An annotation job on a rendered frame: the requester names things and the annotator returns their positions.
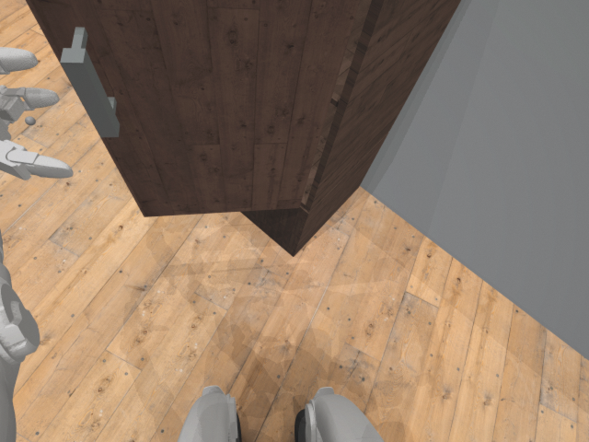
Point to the left robot thigh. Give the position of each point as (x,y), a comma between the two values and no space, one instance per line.
(212,418)

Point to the right robot thigh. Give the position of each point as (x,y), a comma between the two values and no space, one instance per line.
(334,418)

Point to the cupboard door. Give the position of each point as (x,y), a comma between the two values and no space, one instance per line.
(221,103)

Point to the left robot hand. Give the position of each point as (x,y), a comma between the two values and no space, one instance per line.
(15,159)

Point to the left robot upper arm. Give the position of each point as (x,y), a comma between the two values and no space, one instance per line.
(19,336)

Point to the handle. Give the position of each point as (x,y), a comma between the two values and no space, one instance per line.
(84,78)

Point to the robot thigh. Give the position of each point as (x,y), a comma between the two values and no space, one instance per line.
(212,418)
(334,418)

